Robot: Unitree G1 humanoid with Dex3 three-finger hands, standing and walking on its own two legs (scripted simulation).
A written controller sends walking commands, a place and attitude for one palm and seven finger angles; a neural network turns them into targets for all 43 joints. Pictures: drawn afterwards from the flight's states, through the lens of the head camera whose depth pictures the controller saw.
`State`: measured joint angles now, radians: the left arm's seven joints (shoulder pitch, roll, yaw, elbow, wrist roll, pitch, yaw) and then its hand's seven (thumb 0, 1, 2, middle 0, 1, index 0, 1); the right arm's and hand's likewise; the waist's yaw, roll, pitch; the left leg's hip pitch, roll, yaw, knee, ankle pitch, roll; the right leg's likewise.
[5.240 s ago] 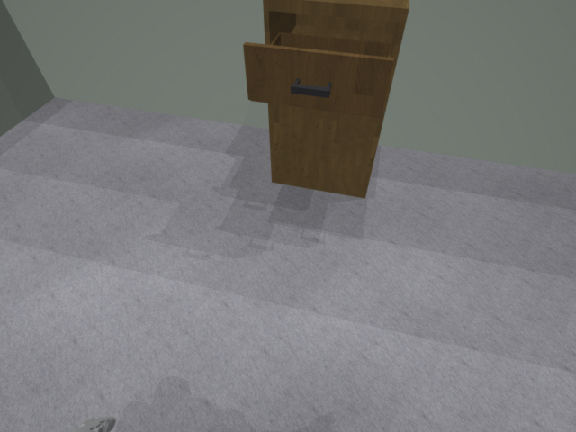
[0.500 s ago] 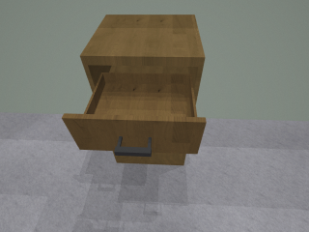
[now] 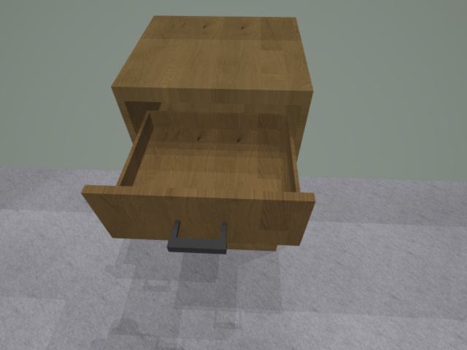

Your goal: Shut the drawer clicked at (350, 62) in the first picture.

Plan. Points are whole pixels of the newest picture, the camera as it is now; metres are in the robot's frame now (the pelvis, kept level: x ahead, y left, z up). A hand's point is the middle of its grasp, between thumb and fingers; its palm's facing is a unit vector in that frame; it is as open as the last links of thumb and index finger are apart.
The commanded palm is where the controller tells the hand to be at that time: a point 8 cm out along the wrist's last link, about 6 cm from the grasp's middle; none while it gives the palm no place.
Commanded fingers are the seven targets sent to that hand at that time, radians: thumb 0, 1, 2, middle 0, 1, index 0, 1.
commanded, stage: come to a stop and stand still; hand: left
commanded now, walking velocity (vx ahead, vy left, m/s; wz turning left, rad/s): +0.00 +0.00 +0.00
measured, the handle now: (199, 236) +0.34 +0.10 -0.04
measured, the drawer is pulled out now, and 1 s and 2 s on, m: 0.29 0.29 0.29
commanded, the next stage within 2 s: look again from close up in 0.56 s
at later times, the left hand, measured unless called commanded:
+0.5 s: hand out of the picture +0.05 +0.16 -0.17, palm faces +0.02 -0.98 -0.21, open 7.3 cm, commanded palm none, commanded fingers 0.00 0.90 0.90 -0.20 -0.30 -0.20 -0.30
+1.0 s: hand out of the picture +0.02 +0.14 -0.17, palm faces +0.03 -0.98 -0.19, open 7.3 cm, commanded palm none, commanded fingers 0.00 0.90 0.90 -0.20 -0.30 -0.20 -0.30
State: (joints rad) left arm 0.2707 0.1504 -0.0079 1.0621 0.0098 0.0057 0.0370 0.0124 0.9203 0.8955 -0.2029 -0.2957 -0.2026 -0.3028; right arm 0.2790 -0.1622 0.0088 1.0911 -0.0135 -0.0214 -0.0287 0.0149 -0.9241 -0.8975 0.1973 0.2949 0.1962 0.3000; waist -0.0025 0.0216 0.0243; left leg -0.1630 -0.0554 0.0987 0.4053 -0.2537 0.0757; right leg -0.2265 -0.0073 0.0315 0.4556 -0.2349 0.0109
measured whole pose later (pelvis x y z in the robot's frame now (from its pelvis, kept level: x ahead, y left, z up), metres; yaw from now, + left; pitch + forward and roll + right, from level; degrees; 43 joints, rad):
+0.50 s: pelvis +0.03 -0.02 +0.00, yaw +0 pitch +0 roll +0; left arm 0.25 0.17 -0.01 1.07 0.00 0.00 0.04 0.01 0.92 0.90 -0.20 -0.30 -0.20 -0.30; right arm 0.26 -0.16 0.01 1.13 -0.01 -0.03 -0.03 0.01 -0.91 -0.90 0.20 0.29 0.19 0.30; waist 0.00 0.00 0.03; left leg -0.10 -0.03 0.08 0.37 -0.27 0.04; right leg -0.16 0.02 0.01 0.41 -0.25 -0.02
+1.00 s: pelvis +0.02 -0.03 +0.00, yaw +1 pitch +0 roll +0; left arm 0.29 0.16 -0.01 1.09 0.00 -0.01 0.04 0.01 0.92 0.90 -0.20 -0.30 -0.20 -0.30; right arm 0.29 -0.14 0.01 1.16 -0.01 -0.03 -0.03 0.01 -0.91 -0.90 0.20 0.29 0.19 0.30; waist 0.00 0.00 0.02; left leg -0.10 -0.01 0.07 0.37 -0.27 0.03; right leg -0.15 0.04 0.01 0.39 -0.24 -0.03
